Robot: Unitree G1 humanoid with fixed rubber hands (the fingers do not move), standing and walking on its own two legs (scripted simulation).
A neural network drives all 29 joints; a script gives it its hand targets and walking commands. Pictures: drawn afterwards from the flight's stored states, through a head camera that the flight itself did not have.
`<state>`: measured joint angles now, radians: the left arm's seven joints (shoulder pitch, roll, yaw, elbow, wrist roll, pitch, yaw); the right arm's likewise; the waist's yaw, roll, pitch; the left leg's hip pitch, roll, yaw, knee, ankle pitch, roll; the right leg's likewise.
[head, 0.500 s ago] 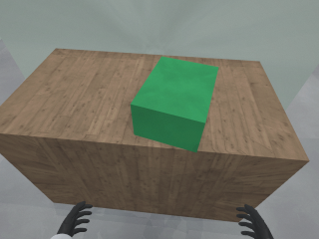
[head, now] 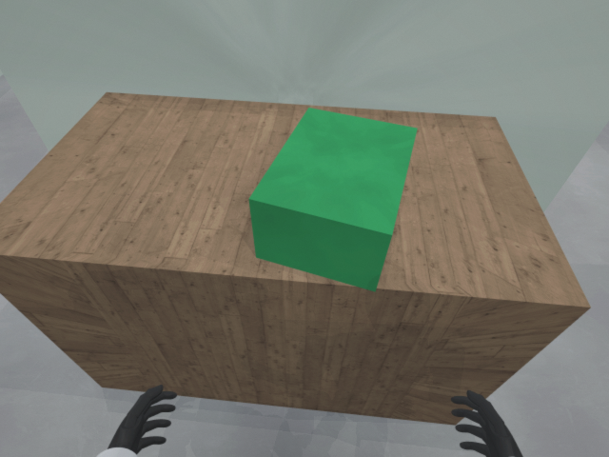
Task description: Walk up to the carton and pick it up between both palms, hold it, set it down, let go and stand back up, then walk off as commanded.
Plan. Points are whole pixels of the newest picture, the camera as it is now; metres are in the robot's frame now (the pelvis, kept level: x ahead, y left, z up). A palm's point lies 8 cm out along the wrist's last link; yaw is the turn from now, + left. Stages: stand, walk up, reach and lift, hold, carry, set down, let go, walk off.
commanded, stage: stand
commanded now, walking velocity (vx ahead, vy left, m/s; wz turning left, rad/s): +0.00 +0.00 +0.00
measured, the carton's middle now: (338, 191) +0.57 -0.04 +0.02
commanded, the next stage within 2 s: walk up in 0.54 s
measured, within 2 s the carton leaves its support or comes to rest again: neither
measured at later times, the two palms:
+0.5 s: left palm (127, 448) +0.15 +0.24 -0.08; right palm (502, 455) +0.15 -0.25 -0.07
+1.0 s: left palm (143, 432) +0.17 +0.23 -0.07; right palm out of the picture +0.13 -0.31 -0.08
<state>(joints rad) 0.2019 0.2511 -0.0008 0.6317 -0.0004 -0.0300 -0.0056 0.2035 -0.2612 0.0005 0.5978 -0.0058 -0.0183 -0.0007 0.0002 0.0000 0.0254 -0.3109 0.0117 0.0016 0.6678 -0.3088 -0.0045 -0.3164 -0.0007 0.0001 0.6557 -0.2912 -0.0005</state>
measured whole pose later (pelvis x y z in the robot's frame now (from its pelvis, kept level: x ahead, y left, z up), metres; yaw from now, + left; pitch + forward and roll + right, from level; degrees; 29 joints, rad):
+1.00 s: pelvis +0.02 -0.04 +0.00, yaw -3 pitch -3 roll +0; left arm 0.24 0.34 0.00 0.63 0.00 -0.01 -0.06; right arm 0.29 -0.32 0.00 0.60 -0.03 -0.03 0.00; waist 0.00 0.00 0.02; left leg -0.25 0.08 0.02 0.67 -0.37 0.00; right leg -0.32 0.00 0.00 0.73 -0.42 0.00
